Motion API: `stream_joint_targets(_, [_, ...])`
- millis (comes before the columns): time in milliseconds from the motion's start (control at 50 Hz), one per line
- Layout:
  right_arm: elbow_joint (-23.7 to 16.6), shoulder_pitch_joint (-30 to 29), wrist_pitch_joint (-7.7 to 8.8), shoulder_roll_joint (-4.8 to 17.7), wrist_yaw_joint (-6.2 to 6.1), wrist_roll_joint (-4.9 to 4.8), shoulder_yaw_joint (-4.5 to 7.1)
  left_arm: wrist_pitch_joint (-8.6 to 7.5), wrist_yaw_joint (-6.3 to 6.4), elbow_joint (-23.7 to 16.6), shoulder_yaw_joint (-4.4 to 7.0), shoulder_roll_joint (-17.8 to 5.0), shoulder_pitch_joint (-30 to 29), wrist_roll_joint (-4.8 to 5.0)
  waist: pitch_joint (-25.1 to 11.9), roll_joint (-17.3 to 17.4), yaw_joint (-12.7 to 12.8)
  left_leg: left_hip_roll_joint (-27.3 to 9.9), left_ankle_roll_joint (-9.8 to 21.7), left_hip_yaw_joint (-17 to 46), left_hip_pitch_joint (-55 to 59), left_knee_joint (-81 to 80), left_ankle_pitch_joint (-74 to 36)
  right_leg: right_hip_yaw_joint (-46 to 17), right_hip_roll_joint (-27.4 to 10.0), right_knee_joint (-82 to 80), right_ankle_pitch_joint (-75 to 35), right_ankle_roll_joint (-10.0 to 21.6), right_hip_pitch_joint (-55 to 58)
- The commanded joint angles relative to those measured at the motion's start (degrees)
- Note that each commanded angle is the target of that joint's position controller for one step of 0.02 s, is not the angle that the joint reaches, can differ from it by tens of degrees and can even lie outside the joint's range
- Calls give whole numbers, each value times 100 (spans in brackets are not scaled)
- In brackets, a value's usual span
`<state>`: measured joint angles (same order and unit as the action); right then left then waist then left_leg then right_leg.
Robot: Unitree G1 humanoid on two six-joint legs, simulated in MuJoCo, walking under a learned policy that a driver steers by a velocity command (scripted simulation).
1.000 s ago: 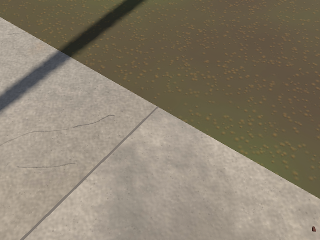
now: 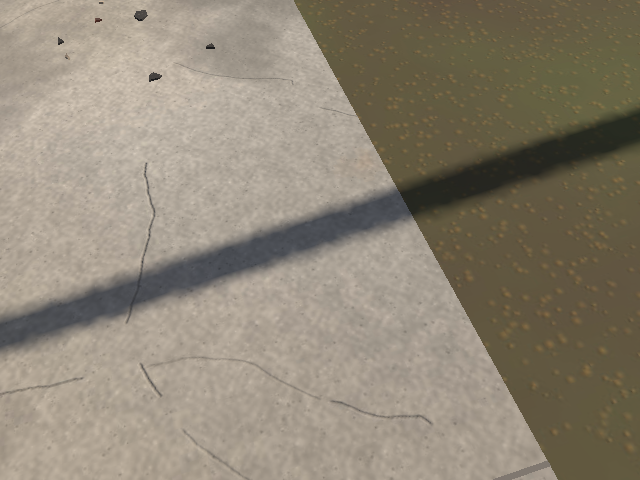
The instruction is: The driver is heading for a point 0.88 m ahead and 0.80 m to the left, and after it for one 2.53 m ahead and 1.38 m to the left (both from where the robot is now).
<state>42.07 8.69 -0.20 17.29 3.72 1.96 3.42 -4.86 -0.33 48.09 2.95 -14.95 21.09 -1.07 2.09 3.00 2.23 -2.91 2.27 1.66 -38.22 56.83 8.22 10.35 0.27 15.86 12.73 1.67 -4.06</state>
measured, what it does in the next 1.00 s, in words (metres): walks ahead, turning left: left foot, then right foot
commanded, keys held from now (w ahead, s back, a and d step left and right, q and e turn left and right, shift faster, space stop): w+q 1.00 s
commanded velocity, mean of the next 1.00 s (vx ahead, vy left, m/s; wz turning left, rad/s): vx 0.50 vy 0.00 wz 0.60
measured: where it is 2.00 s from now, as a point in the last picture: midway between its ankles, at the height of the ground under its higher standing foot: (137, 297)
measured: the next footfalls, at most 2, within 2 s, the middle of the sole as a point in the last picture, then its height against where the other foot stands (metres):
left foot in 0.20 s outside the picture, level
right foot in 0.74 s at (330, 415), level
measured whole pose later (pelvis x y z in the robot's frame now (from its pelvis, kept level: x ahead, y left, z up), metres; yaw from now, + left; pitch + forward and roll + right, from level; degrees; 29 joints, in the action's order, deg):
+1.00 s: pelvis +0.54 +0.13 +0.00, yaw +35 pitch +1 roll -1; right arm 42.3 12.0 -0.1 18.5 3.1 2.1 3.6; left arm -4.3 -0.2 44.8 2.6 -15.3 19.0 -1.1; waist 2.1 3.2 1.3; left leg -0.7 2.8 2.3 -34.8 62.7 13.9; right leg 8.2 0.4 19.4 12.7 2.1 -7.5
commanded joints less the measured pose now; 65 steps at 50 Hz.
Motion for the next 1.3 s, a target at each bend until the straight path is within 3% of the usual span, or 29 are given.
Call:
stream_joint_targets(20, [-507,-489,80,26,95,-15,-67,-94,5,-313,140,-693,-172,9,122,-783,-73,-106,-2,-207,82,-894,-674,-376,-1396,-714,-1756,617,-123])
stream_joint_targets(100, [-733,-1034,78,60,148,32,-90,-25,59,-160,193,-897,135,11,268,-799,72,-12,208,-627,392,-1811,-325,-50,-1581,-542,-2172,494,338])
stream_joint_targets(140, [-772,-1022,69,132,112,78,-57,65,91,-76,216,-1026,247,3,187,-847,29,231,396,-827,675,-2087,257,153,-1649,-25,-3405,421,709])
stream_joint_targets(180, [-604,-329,102,279,26,116,36,169,119,-36,237,-1196,280,1,-312,-910,-301,696,664,-978,1583,-2331,806,352,-1656,1354,-5058,369,872])
stream_joint_targets(200, [-290,635,158,411,-48,152,132,217,121,-90,219,-1196,204,21,-864,-674,-740,897,844,-920,2814,-2762,587,508,-1530,2663,-4762,248,408])
stream_joint_targets(220, [-115,1447,161,967,-151,201,317,205,86,-348,134,-930,274,58,-1599,75,-1023,-148,1245,618,4569,-3019,1502,551,-1295,4491,-2847,4,-1169])
stream_joint_targets(240, [-244,1202,111,1530,-207,-21,453,167,-2,-790,79,-541,128,17,-1962,1270,-637,-1589,1864,3691,5711,-3718,1244,59,-135,6329,1804,-335,-3363])
stream_joint_targets(260, [-300,1444,66,1457,-256,-94,449,145,-11,-939,135,-931,-491,-48,-1836,354,-983,-1632,1946,3745,5661,-3957,216,-950,-216,6628,1579,-315,-3974])
stream_joint_targets(300, [-86,1078,108,867,-344,-147,298,59,-15,-890,35,-678,-571,32,-614,-211,-516,-1183,1620,2238,4251,-3938,-1218,-1097,-713,5696,830,-231,-3748])
stream_joint_targets(360, [-158,620,246,571,-347,-183,172,316,-44,-775,45,-682,-248,-184,-449,-126,-36,-592,1407,1576,3147,-4205,-1768,-1129,-804,4974,777,-358,-2864])
stream_joint_targets(500, [92,1351,341,740,-299,-181,235,424,-84,-1164,15,-546,-1493,-149,19,-58,-394,-326,1305,1673,3100,-4623,-918,-1083,-665,3427,-598,-537,-3567])
stream_joint_targets(620, [244,1924,347,826,-376,-130,263,308,-135,-1522,-46,-538,-2460,-76,78,34,-760,-371,1160,1899,3798,-4106,-1824,-1095,-301,2276,-993,-420,-3546])
stream_joint_targets(680, [200,1717,335,943,-438,-113,289,240,-103,-1523,-21,-664,-2182,-49,40,170,-534,-426,892,2095,3698,-3761,-2244,-1155,-115,1701,-685,-241,-2620])
stream_joint_targets(720, [145,1397,364,1029,-401,-122,298,178,11,-1208,83,-879,-1125,-46,-373,85,-12,-151,622,1975,3283,-2779,-3159,-997,172,1317,-333,-46,-976])
stream_joint_targets(740, [127,1323,404,904,-345,-173,259,100,89,-1043,165,-1107,-325,-107,-883,-256,396,247,471,1656,2764,-1539,-2758,-1352,-260,1075,-290,147,287])
stream_joint_targets(760, [-84,1524,445,366,-336,-306,121,80,189,-1057,273,-1590,484,-257,-1837,-1102,566,757,292,1060,1685,272,-576,-3142,-1838,793,1132,490,1776])
stream_joint_targets(780, [-241,1896,424,386,-344,-240,100,161,161,-1069,320,-1793,156,-190,-2071,-2245,91,1245,231,652,478,1210,2323,-5580,-2675,-11,1253,966,1984])
stream_joint_targets(800, [3,1816,318,651,-386,-67,134,213,127,-1144,240,-1260,-308,-123,-1180,-1204,-91,683,243,671,121,1694,1899,-5152,-2547,16,1738,1008,1171])
stream_joint_targets(820, [34,1437,279,638,-322,-25,129,212,101,-1150,129,-810,-562,-79,-558,-551,-78,485,214,561,205,1570,1454,-4210,-2239,-62,1493,937,457])
stream_joint_targets(840, [18,1259,246,518,-270,-39,113,198,87,-1095,71,-616,-696,-90,-223,-479,-161,305,179,489,338,1260,1220,-3379,-1926,-225,848,781,-35])
stream_joint_targets(880, [13,1177,122,432,-164,18,94,109,88,-913,59,-608,-607,-65,-71,-862,-243,146,104,352,538,1040,1078,-2402,-1591,-386,-267,657,-414])
stream_joint_targets(940, [-164,819,39,329,-60,10,59,-52,12,-727,96,-671,-375,18,-103,-874,-261,83,68,281,232,920,707,-1721,-1613,-513,-1477,733,-277])
stream_joint_targets(1080, [-645,-591,90,42,115,-12,-108,-49,7,-439,120,-720,-100,20,157,-821,-35,-8,26,-274,148,-1027,-700,-329,-1344,-625,-2046,562,-108])
stream_joint_targets(1140, [-797,-1001,82,57,159,23,-129,-12,54,-297,162,-887,135,22,273,-809,58,38,186,-588,396,-1736,-475,-107,-1499,-546,-2334,476,227])
stream_joint_targets(1200, [-816,-922,69,176,90,90,-75,107,111,-157,195,-1089,298,8,95,-881,-47,421,476,-893,897,-2122,352,195,-1608,283,-4325,375,772])
stream_joint_targets(1240, [-529,104,127,369,-7,128,48,214,139,-141,206,-1236,294,18,-570,-847,-518,875,778,-951,2176,-2492,694,378,-1590,1989,-5291,322,691])
stream_joint_targets(1260, [-195,1127,159,628,-98,174,183,233,136,-245,183,-1205,216,3,-1152,-503,-981,743,1004,-513,3621,-2802,683,462,-1462,3477,-4292,158,-173])
stream_joint_targets(1280, [-212,1354,136,1289,-196,150,355,209,38,-630,27,-549,468,38,-1858,763,-751,-1042,1598,2109,5529,-2981,1412,416,-856,5443,-25,-156,-2418])
stream_joint_targets(1300, [-386,1484,80,1523,-249,-70,420,197,2,-936,86,-814,-36,-28,-2279,761,-895,-1781,2117,4450,5928,-3877,814,-565,14,6598,2001,-338,-3619])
